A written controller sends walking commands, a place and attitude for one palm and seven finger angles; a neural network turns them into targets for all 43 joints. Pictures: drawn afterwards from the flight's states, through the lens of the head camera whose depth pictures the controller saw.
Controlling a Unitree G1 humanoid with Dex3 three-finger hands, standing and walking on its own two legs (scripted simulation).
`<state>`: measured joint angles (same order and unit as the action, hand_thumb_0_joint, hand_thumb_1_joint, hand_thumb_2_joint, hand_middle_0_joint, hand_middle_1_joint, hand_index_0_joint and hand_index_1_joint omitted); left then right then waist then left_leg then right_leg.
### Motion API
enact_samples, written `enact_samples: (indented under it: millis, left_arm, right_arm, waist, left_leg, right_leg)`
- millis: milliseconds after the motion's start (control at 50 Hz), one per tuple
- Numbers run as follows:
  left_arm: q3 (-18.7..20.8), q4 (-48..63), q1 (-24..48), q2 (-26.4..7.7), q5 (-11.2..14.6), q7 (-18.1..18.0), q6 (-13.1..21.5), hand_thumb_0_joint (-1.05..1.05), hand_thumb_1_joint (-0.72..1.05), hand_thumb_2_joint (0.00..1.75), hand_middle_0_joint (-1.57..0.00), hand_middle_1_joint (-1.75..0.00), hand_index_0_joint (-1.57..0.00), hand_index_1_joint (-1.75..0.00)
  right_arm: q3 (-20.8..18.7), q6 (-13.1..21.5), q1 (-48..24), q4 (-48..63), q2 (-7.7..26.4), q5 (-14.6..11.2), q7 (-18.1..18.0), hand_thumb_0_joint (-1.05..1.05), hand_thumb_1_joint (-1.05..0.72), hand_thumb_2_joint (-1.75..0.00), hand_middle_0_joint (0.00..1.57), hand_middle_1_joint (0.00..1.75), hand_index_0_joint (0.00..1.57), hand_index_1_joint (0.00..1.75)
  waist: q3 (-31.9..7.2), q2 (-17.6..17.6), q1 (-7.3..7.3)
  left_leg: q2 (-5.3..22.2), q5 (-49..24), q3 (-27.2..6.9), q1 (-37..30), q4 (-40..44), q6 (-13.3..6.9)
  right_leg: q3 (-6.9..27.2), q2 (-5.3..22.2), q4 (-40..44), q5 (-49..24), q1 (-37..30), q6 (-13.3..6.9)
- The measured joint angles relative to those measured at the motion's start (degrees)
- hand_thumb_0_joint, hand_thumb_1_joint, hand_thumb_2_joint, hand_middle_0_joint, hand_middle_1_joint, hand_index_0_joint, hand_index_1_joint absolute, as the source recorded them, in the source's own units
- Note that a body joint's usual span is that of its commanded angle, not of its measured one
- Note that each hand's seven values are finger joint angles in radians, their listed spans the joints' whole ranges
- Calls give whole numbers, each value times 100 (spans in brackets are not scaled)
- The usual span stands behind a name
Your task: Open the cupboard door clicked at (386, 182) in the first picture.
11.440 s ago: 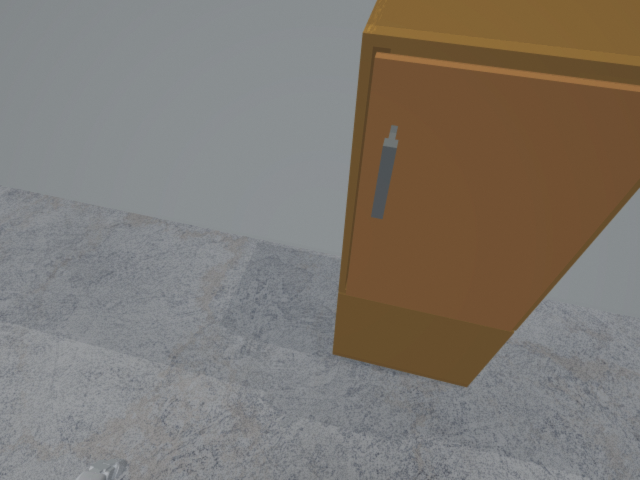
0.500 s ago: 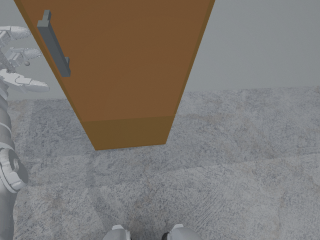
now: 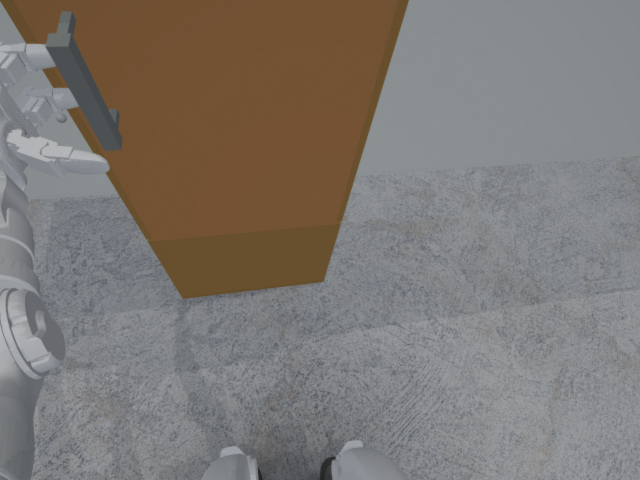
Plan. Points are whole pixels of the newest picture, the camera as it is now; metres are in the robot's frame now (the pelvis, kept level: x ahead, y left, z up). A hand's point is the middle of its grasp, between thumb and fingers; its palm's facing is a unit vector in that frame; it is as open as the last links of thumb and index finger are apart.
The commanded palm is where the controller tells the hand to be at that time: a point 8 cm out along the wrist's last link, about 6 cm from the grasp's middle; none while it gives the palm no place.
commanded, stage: slide the fingers in behind the handle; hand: left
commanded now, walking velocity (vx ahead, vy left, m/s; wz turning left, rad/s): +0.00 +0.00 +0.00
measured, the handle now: (91, 87) +0.56 +0.22 +0.11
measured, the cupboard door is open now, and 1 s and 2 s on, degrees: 0 0 0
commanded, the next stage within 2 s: close the thumb around the handle in 1.20 s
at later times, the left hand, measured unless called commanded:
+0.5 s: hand (100, 117) +0.51 +0.21 +0.11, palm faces +0.07 -1.00 -0.01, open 14.0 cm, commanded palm +0.49 +0.25 +0.11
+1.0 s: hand (112, 119) +0.51 +0.19 +0.11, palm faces +0.08 -1.00 +0.00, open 14.0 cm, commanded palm +0.48 +0.24 +0.11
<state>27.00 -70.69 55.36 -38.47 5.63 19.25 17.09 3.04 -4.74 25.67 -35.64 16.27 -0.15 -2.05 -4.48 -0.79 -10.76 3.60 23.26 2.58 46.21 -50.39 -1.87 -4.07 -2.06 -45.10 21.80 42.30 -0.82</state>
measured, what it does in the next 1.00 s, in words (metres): stands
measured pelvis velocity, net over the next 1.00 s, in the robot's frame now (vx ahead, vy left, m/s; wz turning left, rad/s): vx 0.00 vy -0.01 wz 0.02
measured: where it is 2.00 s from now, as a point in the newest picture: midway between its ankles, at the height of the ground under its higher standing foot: outside the picture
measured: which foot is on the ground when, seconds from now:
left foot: down 0.00-1.00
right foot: down 0.00-1.00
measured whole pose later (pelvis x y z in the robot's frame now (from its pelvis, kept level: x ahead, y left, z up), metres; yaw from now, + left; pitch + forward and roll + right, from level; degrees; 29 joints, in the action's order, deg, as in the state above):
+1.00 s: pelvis +0.00 -0.01 +0.00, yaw +1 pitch +18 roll -2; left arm 23.0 -69.5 54.8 -30.6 5.2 12.1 18.8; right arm 2.0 -3.3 24.3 -36.8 15.9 0.0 -0.7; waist -4.8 -1.1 -9.7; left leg 3.3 22.7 2.0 44.0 -49.2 -0.9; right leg -4.4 -2.0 -45.6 22.4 40.7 -1.8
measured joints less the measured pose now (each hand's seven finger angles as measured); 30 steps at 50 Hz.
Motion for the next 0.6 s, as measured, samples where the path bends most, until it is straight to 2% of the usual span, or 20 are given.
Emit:
enact_samples:
  millis: [280,420,600]
  left_arm:
    - [-283,179,-75,447,-14,-303,62,-1,-50,30,-30,-120,-30,-121]
    - [-256,175,-78,615,-96,-484,65,-1,-50,30,-30,-120,-30,-121]
    - [-332,277,-173,780,-46,-590,131,-1,-50,30,-30,-120,-30,-120]
  right_arm:
    - [-56,63,-107,-20,-56,29,82,0,-90,-90,21,30,20,30]
    - [-61,73,-197,30,-59,32,119,0,-90,-90,21,30,20,30]
    - [-86,68,-180,-18,-75,16,147,0,-90,-90,21,30,20,30]
  waist:
    - [-61,-46,88]
    - [-64,-44,92]
    - [-72,-50,143]
  left_leg:
    - [-29,15,-22,-94,26,21]
    - [-28,18,0,-128,34,34]
    - [-22,6,-7,-223,81,68]
  right_leg:
    - [-18,22,-11,49,-89,-14]
    - [6,24,-58,75,-88,-29]
    - [3,13,-51,89,-165,-62]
